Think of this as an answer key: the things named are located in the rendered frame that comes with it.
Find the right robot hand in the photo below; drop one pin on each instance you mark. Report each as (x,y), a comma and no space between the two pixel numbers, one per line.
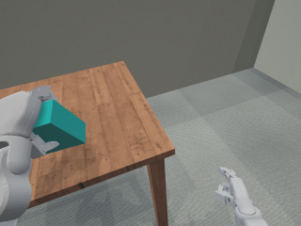
(227,194)

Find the right robot forearm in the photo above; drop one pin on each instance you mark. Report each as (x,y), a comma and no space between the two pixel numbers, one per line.
(247,214)

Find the sponge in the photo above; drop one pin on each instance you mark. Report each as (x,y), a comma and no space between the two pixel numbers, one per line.
(56,123)

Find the table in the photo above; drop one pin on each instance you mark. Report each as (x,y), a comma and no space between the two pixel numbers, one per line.
(122,134)

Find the left robot hand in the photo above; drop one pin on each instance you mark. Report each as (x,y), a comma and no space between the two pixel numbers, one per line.
(19,113)

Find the left robot forearm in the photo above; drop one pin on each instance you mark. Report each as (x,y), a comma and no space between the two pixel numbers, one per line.
(15,188)

